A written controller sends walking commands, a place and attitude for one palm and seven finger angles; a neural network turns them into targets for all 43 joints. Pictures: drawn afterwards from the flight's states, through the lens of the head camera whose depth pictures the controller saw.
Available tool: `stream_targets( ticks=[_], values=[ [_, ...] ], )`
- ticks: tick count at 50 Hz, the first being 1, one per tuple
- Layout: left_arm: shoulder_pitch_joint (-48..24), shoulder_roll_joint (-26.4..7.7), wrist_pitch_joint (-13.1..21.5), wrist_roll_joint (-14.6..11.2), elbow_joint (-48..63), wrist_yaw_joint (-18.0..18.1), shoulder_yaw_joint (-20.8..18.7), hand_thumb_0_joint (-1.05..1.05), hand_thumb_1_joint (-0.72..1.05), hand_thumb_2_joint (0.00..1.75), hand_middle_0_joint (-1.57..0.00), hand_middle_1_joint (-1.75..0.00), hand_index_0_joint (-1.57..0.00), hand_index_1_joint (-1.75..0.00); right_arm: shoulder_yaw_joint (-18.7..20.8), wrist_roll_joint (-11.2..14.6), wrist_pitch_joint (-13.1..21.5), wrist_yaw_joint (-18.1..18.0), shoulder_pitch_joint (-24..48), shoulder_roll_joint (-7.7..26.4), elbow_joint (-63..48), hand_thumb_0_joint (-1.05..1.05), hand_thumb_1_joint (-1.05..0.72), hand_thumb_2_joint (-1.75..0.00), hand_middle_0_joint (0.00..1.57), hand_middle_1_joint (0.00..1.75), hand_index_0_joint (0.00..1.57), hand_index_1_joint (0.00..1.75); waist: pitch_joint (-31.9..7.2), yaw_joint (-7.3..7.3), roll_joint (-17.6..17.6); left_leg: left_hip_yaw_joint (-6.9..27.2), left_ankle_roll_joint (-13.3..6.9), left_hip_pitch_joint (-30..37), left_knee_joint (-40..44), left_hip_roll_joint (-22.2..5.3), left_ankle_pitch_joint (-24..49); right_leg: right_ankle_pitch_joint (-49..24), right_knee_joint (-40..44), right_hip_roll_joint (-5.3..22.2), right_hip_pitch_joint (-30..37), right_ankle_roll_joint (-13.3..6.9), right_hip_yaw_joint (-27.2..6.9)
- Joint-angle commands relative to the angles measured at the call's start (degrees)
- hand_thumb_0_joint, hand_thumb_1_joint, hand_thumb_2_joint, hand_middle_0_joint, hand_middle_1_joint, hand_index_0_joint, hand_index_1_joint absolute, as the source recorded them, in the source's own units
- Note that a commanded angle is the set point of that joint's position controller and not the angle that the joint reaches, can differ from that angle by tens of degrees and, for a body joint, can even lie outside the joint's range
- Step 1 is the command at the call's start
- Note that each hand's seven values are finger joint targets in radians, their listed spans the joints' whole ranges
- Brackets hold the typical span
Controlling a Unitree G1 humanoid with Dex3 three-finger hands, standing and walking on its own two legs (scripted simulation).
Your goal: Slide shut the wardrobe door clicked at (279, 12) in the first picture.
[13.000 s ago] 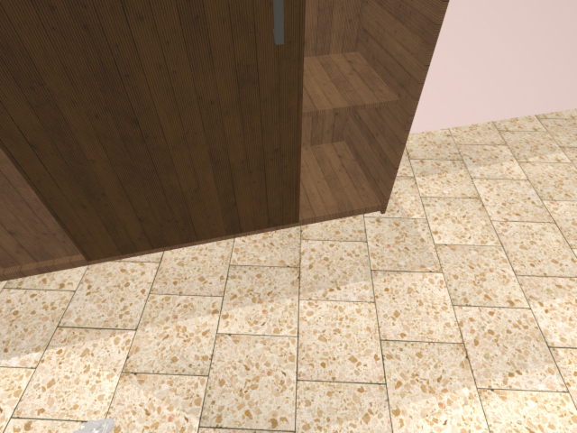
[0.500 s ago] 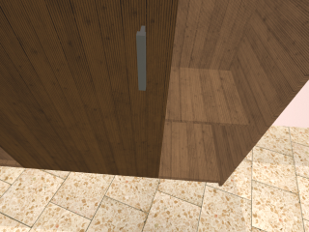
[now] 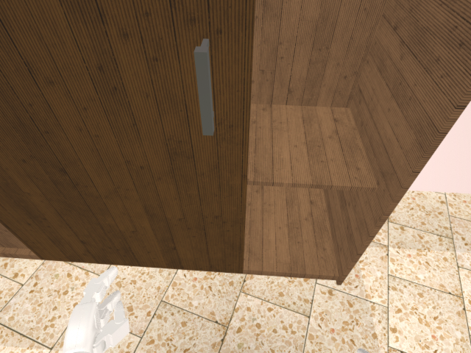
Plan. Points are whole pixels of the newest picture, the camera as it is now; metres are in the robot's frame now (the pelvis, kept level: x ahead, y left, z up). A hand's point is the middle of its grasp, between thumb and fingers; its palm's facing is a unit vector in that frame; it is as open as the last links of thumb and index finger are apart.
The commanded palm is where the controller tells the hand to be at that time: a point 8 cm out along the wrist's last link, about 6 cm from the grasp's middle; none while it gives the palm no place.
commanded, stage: raise the hand with hooked fingers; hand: left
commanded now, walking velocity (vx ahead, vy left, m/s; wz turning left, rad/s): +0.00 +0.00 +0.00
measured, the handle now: (207, 89) +0.54 +0.08 +0.19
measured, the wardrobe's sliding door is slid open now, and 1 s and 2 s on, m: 0.41 0.41 0.41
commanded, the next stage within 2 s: move the hooked fingers beside the handle in 1.94 s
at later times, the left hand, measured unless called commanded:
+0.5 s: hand (106, 303) +0.19 +0.20 +0.04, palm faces -0.03 -0.99 -0.10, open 10.1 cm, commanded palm +0.16 +0.26 +0.05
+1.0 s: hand (47, 248) +0.23 +0.27 +0.13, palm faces +0.03 -0.99 -0.10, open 13.0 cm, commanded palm +0.19 +0.31 +0.14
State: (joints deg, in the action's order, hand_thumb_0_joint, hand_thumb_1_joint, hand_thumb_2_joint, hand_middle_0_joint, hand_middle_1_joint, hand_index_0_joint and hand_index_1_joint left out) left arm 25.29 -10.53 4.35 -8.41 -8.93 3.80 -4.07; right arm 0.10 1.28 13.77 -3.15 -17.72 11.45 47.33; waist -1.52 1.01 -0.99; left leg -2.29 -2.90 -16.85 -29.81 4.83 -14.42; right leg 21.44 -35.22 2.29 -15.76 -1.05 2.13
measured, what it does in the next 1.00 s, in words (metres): stands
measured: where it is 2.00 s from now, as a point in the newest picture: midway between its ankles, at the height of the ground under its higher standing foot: outside the picture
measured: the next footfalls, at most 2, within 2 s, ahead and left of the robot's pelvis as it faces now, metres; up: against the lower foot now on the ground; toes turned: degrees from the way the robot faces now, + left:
none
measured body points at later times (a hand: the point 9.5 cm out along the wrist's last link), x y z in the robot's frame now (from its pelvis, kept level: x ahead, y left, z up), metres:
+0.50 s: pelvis -0.02 -0.04 -0.03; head +0.00 -0.04 +0.42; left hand +0.18 +0.25 +0.05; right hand +0.16 -0.28 -0.11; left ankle +0.01 +0.09 -0.73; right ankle -0.03 -0.10 -0.73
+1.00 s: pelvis -0.01 +0.01 +0.00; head -0.02 +0.02 +0.45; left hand +0.22 +0.32 +0.14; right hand +0.17 -0.22 -0.06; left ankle +0.01 +0.09 -0.73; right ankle -0.03 -0.10 -0.73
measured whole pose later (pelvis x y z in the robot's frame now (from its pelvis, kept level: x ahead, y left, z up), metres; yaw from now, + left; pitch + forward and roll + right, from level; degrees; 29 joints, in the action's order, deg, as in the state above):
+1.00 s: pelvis -0.01 +0.01 +0.00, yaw +0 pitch +0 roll -2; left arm 8.9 -22.2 4.2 -19.9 1.1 -22.6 -21.7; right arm -3.3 3.3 18.9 -5.6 -13.9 14.9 35.8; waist -2.5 -1.9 1.7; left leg -0.8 -3.7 -19.5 -35.6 2.0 -16.7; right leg 18.3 -32.2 -0.6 -14.3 -0.4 3.6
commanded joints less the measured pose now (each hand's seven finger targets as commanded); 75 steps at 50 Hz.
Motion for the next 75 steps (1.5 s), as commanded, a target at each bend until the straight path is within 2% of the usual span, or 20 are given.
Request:
stream_targets(
  ticks=[1,2,4,6,7,11,13,15,17,22,26,30,33,35,38,43,50,58,72,75],
  values=[
    [12.0,-3.4,15.7,-4.3,-0.1,-9.8,-8.9,0.00,0.69,0.81,-0.22,-0.43,-0.22,-0.43,4.6,-0.7,2.8,0.8,8.6,9.6,-14.3,0.00,-0.90,-0.90,0.20,0.30,0.20,0.30,-2.4,-3.30,-11.9,4.2,3.3,-8.6,-7.9,-4.6,8.2,-9.6,-1.2,-3.3,-12.2,-0.9,3.9],
    [13.2,-2.0,20.0,-5.4,-1.3,-14.1,-7.9,0.00,0.67,0.80,-0.22,-0.45,-0.22,-0.45,4.9,-0.7,2.4,1.3,10.6,9.6,-15.8,0.00,-0.90,-0.90,0.20,0.30,0.20,0.30,-1.9,-3.71,-14.8,3.2,3.3,-13.7,-11.1,-4.2,5.9,-9.5,-4.2,-3.4,-14.9,-0.6,3.1],
    [11.7,-5.7,27.2,-7.3,-0.4,-22.9,-10.3,0.00,0.62,0.78,-0.22,-0.48,-0.22,-0.48,5.6,-0.1,2.8,2.4,12.6,10.2,-19.4,0.00,-0.90,-0.90,0.20,0.30,0.20,0.30,-4.1,-3.78,-8.8,1.8,3.4,-19.1,-16.0,-3.2,1.5,-7.8,-7.4,-2.0,-17.0,-0.7,-0.3],
    [10.7,-11.3,25.3,-9.9,2.0,-28.1,-15.3,0.00,0.57,0.76,-0.22,-0.51,-0.22,-0.51,5.4,1.1,2.3,2.4,13.5,10.8,-24.1,0.00,-0.90,-0.90,0.20,0.30,0.20,0.30,-6.8,-5.20,-1.6,0.6,2.8,-20.7,-17.0,-2.2,-1.0,-4.3,-6.4,-1.0,-14.4,-0.8,-4.0],
    [8.1,-13.9,23.0,-11.7,5.4,-28.9,-18.3,0.00,0.55,0.75,-0.22,-0.53,-0.22,-0.53,5.2,1.6,2.0,1.7,13.9,10.7,-26.1,0.00,-0.90,-0.90,0.20,0.30,0.20,0.30,-10.0,-5.18,-2.9,0.3,2.3,-20.7,-17.4,-2.0,-2.5,-1.8,-5.0,-0.7,-12.9,0.0,-5.8],
    [-8.0,-17.2,20.8,-14.8,19.8,-26.4,-21.2,0.00,0.46,0.71,-0.23,-0.58,-0.23,-0.58,4.0,1.4,1.7,-1.2,10.1,9.4,-27.7,0.00,-0.90,-0.90,0.20,0.30,0.20,0.30,-11.0,-1.72,1.3,1.7,1.4,-21.0,-20.3,-3.0,-5.9,5.6,-1.1,0.4,-13.9,2.2,-12.0],
    [-12.5,-15.7,23.6,-13.6,24.5,-24.9,-18.9,0.00,0.41,0.69,-0.24,-0.62,-0.24,-0.62,3.5,0.9,2.4,-1.9,7.3,8.7,-25.6,0.00,-0.90,-0.90,0.20,0.30,0.20,0.30,-11.2,0.28,5.3,2.7,0.8,-17.1,-20.6,-4.1,-2.8,0.8,-1.9,-0.5,-15.2,1.8,-10.6],
    [-17.9,-16.2,25.6,-13.0,25.9,-25.3,-16.5,0.00,0.36,0.67,-0.24,-0.64,-0.24,-0.64,3.0,0.6,3.1,-2.4,5.8,9.6,-23.5,0.00,-0.90,-0.90,0.20,0.30,0.20,0.30,-11.2,2.64,4.6,3.5,0.4,-16.2,-21.5,-4.7,-1.5,-2.7,-2.3,-1.0,-15.4,2.1,-10.4],
    [-17.5,-16.9,25.2,-12.8,20.8,-27.3,-15.8,0.00,0.32,0.65,-0.24,-0.68,-0.24,-0.68,2.6,1.2,4.1,-2.9,5.7,10.1,-21.4,0.00,-0.90,-0.90,0.20,0.30,0.20,0.30,-8.8,3.16,4.8,4.2,0.3,-16.4,-21.1,-5.0,-2.2,-2.8,-0.6,-0.6,-15.4,2.5,-11.1],
    [-16.0,-23.7,16.4,-13.8,12.2,-32.0,-21.8,0.00,0.20,0.60,-0.25,-0.75,-0.25,-0.75,1.8,2.0,5.0,-3.4,7.2,11.2,-20.3,0.00,-0.90,-0.90,0.20,0.30,0.20,0.30,-10.4,-0.42,5.0,5.0,0.2,-14.0,-17.2,-5.2,0.9,-6.9,2.3,1.0,-8.0,3.9,-12.0],
    [-12.8,-23.0,11.7,-17.0,9.8,-31.6,-26.4,0.00,0.11,0.56,-0.26,-0.81,-0.26,-0.81,1.1,1.8,4.9,-2.6,8.5,10.4,-21.5,0.00,-0.90,-0.90,0.20,0.30,0.20,0.30,-11.6,-2.95,-1.4,5.7,1.1,-13.8,-14.2,-5.2,3.9,-15.6,2.7,2.1,-2.1,5.6,-11.8],
    [-10.7,-21.9,11.9,-17.4,13.3,-30.5,-26.5,0.00,0.01,0.52,-0.26,-0.87,-0.26,-0.87,1.4,1.8,6.1,-1.5,7.9,10.5,-22.0,0.00,-0.90,-0.90,0.20,0.30,0.20,0.30,-13.0,-3.99,-1.0,5.1,1.0,-9.3,-11.6,-5.1,8.2,-23.3,1.7,0.8,-0.5,5.3,-9.0],
    [-11.0,-19.8,11.4,-16.5,15.7,-29.8,-23.6,0.00,-0.06,0.49,-0.27,-0.92,-0.27,-0.92,1.7,2.1,7.2,-1.3,7.1,10.8,-21.9,0.00,-0.90,-0.90,0.20,0.30,0.20,0.30,-12.0,-3.05,1.5,4.2,0.5,-5.4,-8.8,-4.9,8.4,-19.9,2.5,-1.3,-3.9,3.5,-4.5],
    [-13.1,-21.7,10.3,-16.2,15.6,-29.2,-24.4,0.00,-0.10,0.47,-0.27,-0.94,-0.27,-0.94,1.6,2.1,7.6,-1.6,7.0,11.4,-21.4,0.00,-0.90,-0.90,0.20,0.30,0.20,0.30,-9.2,-3.16,0.2,4.5,0.4,-4.5,-7.3,-5.1,7.6,-15.4,3.3,-2.3,-4.7,2.3,-3.2],
    [-17.4,-22.2,9.4,-15.1,20.6,-27.4,-23.5,0.00,-0.17,0.44,-0.28,-0.99,-0.28,-0.99,1.3,2.2,8.3,-2.2,7.4,11.3,-21.4,0.00,-0.90,-0.90,0.20,0.30,0.20,0.30,-10.0,-2.72,5.6,4.9,0.3,0.0,-3.9,-5.4,5.4,-9.9,3.8,-3.4,-6.3,0.6,0.3],
    [-22.9,-23.6,7.5,-13.5,23.8,-25.2,-23.8,0.00,-0.29,0.39,-0.29,-1.07,-0.29,-1.07,0.3,2.1,8.9,-2.7,8.0,11.1,-20.5,0.00,-0.90,-0.90,0.20,0.30,0.20,0.30,-10.2,-2.69,8.4,7.1,0.9,5.1,0.1,-6.0,5.4,-9.7,5.0,-3.8,-4.3,-0.3,2.2],
    [-30.0,-24.8,-0.4,-12.6,20.0,-26.9,-23.2,0.00,-0.45,0.32,-0.30,-1.17,-0.30,-1.17,-1.0,2.3,7.5,-3.0,9.2,11.0,-20.0,0.00,-0.90,-0.90,0.20,0.30,0.20,0.30,-5.0,-3.37,7.3,10.1,2.1,7.5,5.7,-6.7,3.6,-10.3,8.5,-4.2,-1.8,-0.8,2.6],
    [-39.3,-28.2,-5.9,-12.5,21.3,-28.4,-25.4,0.00,-0.50,0.30,-0.30,-1.20,-0.30,-1.20,-1.9,2.4,5.1,-2.8,11.2,10.4,-20.5,0.00,-0.90,-0.90,0.20,0.30,0.20,0.30,-9.2,-3.34,7.5,10.2,2.8,13.0,6.7,-6.6,9.3,-13.4,10.5,-4.1,0.5,-0.9,2.5],
    [-52.6,-36.4,-12.2,-12.2,16.3,-31.0,-29.5,0.00,-0.50,0.30,-0.30,-1.20,-0.30,-1.20,-2.7,3.4,2.5,-2.9,13.8,10.6,-20.7,0.00,-0.90,-0.90,0.20,0.30,0.20,0.30,-9.9,-3.56,9.3,8.9,1.9,14.5,8.0,-5.1,8.8,-13.6,14.2,-3.6,3.2,-1.5,1.6],
    [-46.9,-33.2,-14.0,-12.9,9.6,-31.8,-28.1,0.00,-0.50,0.30,-0.30,-1.20,-0.30,-1.20,-2.5,3.7,1.9,-2.5,13.2,10.9,-20.5,0.00,-0.90,-0.90,0.20,0.30,0.20,0.30,-6.9,-3.79,4.6,8.2,1.5,11.4,7.7,-4.9,8.1,-13.4,14.7,-3.5,3.4,-1.4,1.6]
  ],
)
